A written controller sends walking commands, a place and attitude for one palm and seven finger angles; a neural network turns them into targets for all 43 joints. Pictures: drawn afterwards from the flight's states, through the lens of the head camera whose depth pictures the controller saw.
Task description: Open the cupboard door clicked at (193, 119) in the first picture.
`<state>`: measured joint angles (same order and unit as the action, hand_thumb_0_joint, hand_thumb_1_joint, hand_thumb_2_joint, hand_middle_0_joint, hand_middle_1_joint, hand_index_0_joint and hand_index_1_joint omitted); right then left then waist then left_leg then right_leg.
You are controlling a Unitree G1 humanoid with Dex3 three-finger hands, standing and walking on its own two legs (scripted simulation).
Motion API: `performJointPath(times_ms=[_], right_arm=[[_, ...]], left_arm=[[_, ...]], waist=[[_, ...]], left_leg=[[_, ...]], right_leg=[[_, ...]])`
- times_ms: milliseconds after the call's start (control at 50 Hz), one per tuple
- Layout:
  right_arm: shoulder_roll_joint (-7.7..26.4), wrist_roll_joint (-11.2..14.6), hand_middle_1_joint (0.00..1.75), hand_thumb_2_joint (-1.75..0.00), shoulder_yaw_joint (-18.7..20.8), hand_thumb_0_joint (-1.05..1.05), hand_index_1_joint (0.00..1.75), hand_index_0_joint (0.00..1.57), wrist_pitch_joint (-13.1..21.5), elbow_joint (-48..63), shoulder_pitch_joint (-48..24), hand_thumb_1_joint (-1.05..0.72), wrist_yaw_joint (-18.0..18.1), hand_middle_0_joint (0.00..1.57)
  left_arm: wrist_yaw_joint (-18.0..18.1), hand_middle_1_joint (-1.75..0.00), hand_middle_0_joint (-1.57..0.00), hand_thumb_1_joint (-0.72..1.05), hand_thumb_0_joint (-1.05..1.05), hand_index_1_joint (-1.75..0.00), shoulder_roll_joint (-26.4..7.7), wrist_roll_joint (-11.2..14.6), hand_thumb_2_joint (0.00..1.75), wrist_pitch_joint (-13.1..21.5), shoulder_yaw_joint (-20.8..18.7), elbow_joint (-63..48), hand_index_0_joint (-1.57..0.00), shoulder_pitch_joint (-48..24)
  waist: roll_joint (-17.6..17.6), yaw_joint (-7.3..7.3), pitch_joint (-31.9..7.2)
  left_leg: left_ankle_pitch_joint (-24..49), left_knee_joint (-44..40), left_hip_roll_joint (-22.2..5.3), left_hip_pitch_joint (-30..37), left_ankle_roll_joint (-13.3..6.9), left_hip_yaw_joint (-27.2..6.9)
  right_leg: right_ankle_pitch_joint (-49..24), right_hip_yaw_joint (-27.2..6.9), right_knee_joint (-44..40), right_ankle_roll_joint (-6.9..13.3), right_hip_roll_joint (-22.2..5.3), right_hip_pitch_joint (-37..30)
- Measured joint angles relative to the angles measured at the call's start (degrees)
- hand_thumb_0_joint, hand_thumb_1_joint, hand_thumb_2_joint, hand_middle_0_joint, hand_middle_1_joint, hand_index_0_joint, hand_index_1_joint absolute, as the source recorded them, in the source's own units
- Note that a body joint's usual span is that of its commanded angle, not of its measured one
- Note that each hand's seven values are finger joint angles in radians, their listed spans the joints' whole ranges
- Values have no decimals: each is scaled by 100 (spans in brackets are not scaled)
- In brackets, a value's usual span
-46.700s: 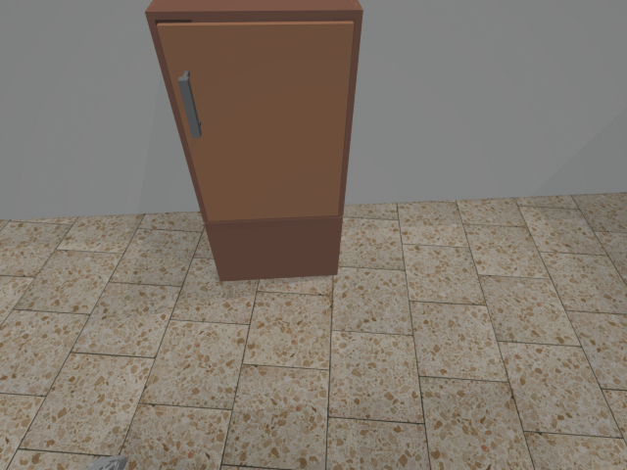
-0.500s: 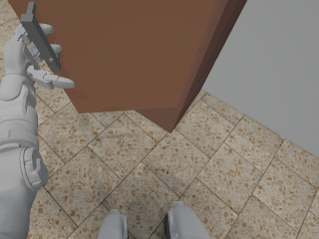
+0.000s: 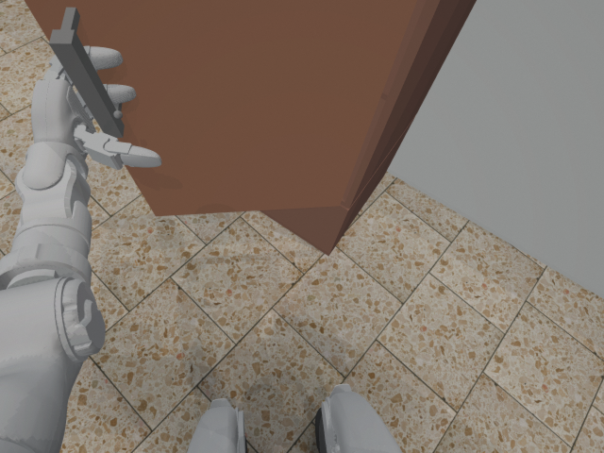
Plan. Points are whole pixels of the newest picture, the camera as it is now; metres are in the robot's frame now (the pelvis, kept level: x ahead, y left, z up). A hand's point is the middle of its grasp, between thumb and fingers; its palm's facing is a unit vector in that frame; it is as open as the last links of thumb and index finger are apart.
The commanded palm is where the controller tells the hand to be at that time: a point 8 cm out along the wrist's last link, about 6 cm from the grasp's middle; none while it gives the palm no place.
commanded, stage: slide the fingers in behind the handle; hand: left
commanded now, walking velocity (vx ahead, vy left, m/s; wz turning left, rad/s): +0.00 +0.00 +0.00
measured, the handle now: (95, 78) +0.57 +0.21 +0.09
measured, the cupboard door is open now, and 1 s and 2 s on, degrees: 40 40 75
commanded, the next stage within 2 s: close the thumb around the handle in 0.08 s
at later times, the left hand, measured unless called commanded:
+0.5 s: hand (116, 117) +0.52 +0.19 +0.08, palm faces +0.02 -1.00 -0.01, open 11.1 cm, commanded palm +0.50 +0.23 +0.08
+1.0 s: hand (116, 115) +0.52 +0.19 +0.08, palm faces +0.03 -1.00 -0.02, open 5.5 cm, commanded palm +0.50 +0.23 +0.08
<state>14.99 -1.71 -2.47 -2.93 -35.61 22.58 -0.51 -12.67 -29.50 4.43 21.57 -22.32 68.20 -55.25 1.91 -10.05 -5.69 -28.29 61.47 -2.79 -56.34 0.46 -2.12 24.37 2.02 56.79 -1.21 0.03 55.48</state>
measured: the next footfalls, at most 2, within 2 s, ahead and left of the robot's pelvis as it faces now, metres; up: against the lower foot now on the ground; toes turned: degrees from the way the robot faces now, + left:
none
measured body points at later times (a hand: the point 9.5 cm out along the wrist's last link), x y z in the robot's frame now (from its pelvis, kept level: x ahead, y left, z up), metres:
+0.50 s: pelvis +0.00 +0.01 +0.00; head +0.14 +0.02 +0.43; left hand +0.51 +0.24 +0.08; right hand +0.00 -0.25 -0.11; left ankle +0.00 +0.12 -0.66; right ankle +0.02 -0.14 -0.66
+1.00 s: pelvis +0.00 +0.00 +0.00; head +0.14 +0.02 +0.43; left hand +0.52 +0.24 +0.08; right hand +0.00 -0.26 -0.11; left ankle +0.00 +0.12 -0.66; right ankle +0.02 -0.14 -0.66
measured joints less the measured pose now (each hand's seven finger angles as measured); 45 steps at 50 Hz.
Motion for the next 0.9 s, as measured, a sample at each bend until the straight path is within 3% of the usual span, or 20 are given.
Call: performJointPath(times_ms=[320,460,780,900], right_arm=[[11,-7,30,-90,41,0,30,21,-65,72,47,-91,-17,20],[-8,5,30,-90,27,0,30,21,-66,61,33,-91,-13,20],[13,-35,30,-90,38,0,30,21,-17,-32,3,-91,0,20],[17,-31,30,-90,39,0,30,21,-17,-41,12,-91,-3,20]], left_arm=[[-5,-121,-30,-42,-1,-121,86,3,33,-24,-102,-276,-30,263],[24,-123,-32,-15,-1,-124,110,27,45,24,-29,-187,-32,250],[106,-132,-38,67,1,-132,73,26,80,41,29,-95,-37,60],[111,-134,-38,76,1,-134,59,37,83,28,17,-104,-37,95]], waist=[[0,-15,-32],[9,8,-12],[20,20,-11],[19,14,-19]], left_leg=[[-17,-55,-16,95,-36,76],[-12,-61,3,137,-42,62],[-6,30,26,-37,-17,6],[-3,5,11,-12,0,-7]], right_leg=[[-28,-76,-86,-40,17,-79],[-25,-63,-94,-47,0,-132],[4,-15,21,-24,-20,32],[2,-3,0,-6,-4,8]])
